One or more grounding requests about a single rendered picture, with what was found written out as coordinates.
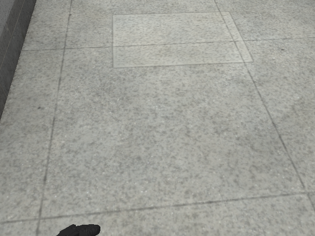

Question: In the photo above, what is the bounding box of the robot left hand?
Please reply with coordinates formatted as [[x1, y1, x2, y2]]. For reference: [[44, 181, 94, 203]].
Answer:
[[56, 224, 100, 236]]

